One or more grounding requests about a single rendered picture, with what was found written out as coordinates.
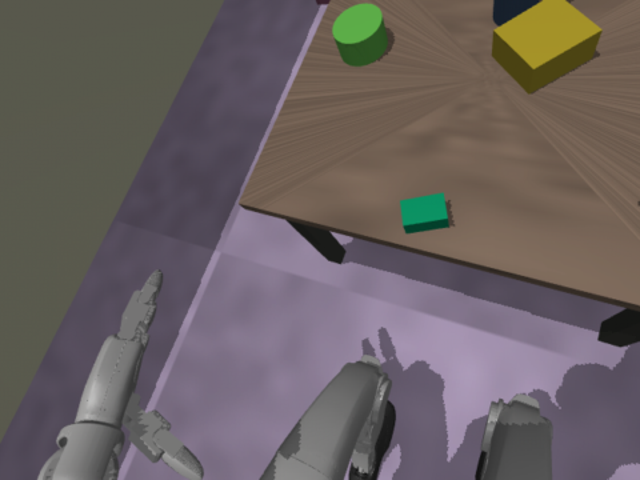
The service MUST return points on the left robot arm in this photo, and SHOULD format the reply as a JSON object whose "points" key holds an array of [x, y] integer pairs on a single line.
{"points": [[89, 451]]}

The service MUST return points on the left robot foot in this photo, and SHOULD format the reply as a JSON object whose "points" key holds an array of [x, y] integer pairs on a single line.
{"points": [[382, 444]]}

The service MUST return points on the left robot hand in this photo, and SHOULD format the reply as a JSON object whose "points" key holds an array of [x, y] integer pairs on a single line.
{"points": [[109, 395]]}

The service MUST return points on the coffee table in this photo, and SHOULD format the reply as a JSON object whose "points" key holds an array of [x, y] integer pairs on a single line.
{"points": [[542, 187]]}

